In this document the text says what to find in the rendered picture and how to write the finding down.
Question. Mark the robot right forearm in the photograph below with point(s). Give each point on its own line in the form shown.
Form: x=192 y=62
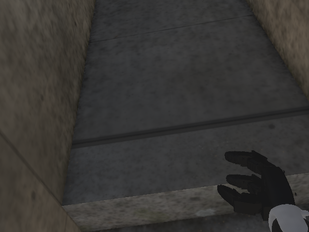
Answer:
x=287 y=218

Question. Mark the right robot hand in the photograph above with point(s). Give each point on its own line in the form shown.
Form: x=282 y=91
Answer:
x=267 y=192

